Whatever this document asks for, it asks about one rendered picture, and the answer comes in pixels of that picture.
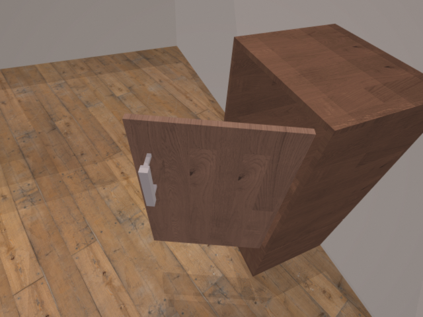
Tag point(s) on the cupboard door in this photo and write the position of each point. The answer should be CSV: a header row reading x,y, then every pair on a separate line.
x,y
218,183

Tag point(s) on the handle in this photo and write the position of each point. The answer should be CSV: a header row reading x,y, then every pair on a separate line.
x,y
147,185

